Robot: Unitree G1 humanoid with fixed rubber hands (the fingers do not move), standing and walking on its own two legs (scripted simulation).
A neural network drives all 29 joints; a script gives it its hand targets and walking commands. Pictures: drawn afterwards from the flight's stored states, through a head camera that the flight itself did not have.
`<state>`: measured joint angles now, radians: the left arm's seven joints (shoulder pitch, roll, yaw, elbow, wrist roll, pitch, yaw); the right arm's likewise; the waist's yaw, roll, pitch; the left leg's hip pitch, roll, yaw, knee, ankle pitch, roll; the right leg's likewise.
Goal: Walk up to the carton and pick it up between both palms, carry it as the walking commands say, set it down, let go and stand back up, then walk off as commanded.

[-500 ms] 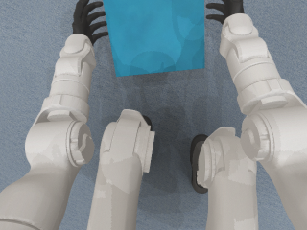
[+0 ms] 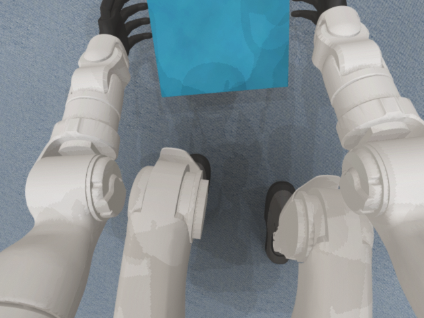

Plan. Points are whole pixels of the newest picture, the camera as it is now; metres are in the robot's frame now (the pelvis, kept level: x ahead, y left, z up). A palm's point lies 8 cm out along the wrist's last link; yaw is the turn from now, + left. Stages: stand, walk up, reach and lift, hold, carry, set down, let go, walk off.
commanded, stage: set down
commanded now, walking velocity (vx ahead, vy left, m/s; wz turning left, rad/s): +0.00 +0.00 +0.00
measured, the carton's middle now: (220, 35) +0.52 +0.11 -0.28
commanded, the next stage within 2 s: none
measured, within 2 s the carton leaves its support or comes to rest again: rests again in 0.64 s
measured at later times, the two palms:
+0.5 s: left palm (116, 35) +0.48 +0.26 -0.19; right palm (325, 10) +0.55 -0.04 -0.18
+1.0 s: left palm (98, 44) +0.46 +0.30 -0.20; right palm (327, 20) +0.54 -0.05 -0.20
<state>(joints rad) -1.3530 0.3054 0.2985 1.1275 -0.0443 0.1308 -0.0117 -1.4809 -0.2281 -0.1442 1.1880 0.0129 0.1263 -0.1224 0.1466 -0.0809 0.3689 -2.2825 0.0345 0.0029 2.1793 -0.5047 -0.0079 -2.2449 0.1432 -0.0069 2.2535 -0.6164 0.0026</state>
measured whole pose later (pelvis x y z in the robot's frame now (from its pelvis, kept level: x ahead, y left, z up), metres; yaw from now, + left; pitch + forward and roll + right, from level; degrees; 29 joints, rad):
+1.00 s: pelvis -0.01 +0.01 -0.01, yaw +0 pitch +33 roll +0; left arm -1.40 0.40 0.23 1.28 -0.23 -0.04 0.04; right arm -1.50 -0.30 0.02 1.18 0.16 0.05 -0.13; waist 0.13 -0.03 0.46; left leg -2.29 0.06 0.03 2.20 -0.48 0.04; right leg -2.23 0.09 -0.01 2.27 -0.61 0.01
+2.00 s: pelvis +0.01 +0.01 +0.12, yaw +1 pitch +44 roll -2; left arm -1.08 0.34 0.31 0.84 -0.18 0.15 0.00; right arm -1.18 -0.27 -0.14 0.83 0.06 0.21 -0.12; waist 0.14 -0.03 0.02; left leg -2.09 -0.01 0.00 1.78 -0.45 0.02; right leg -2.02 0.07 0.00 1.83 -0.59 0.02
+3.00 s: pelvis +0.08 +0.03 +0.34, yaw +2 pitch +35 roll -3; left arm -0.50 0.25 0.26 0.60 0.02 0.07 -0.13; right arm -0.56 -0.11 -0.18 0.58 -0.09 0.12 -0.10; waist 0.11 -0.01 -0.03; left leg -1.24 -0.03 -0.03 0.88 -0.25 0.03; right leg -1.16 0.06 0.05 0.87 -0.34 0.03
